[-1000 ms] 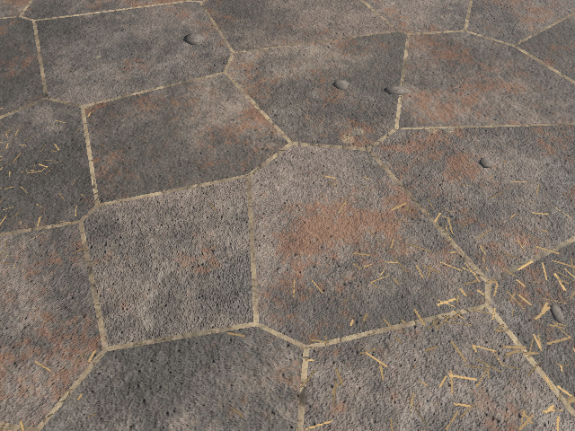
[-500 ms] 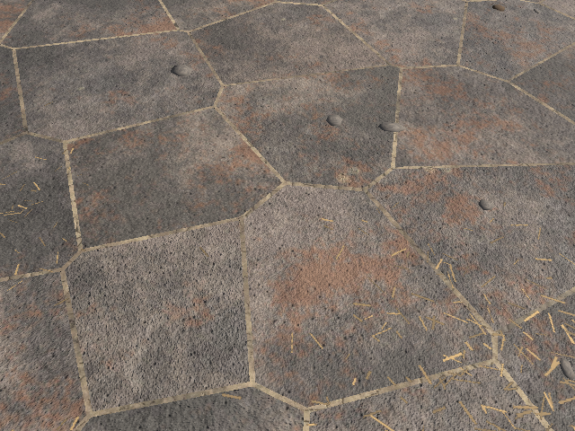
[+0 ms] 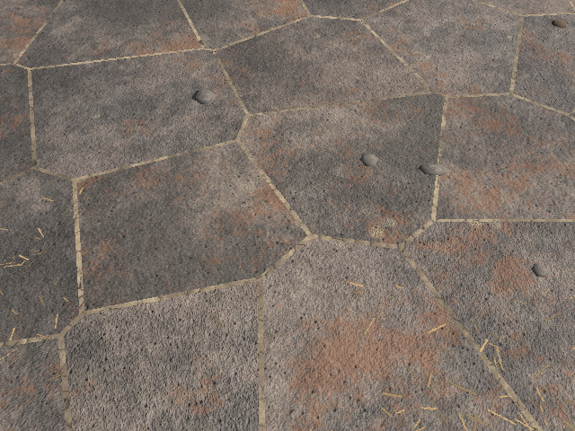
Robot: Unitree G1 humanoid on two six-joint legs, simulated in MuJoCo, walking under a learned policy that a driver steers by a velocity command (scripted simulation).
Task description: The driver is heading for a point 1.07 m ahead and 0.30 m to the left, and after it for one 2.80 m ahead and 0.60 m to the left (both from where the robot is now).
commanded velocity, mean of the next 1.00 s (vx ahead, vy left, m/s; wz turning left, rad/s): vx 0.50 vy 0.00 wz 0.35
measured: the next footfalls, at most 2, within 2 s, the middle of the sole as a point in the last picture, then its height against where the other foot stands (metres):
left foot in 0.36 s outside the picture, level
right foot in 0.88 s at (276, 354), level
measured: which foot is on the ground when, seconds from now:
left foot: up 0.00-0.34, down 0.36-0.90, up 0.92-1.00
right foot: down 0.00-0.38, up 0.40-0.86, down 0.88-1.00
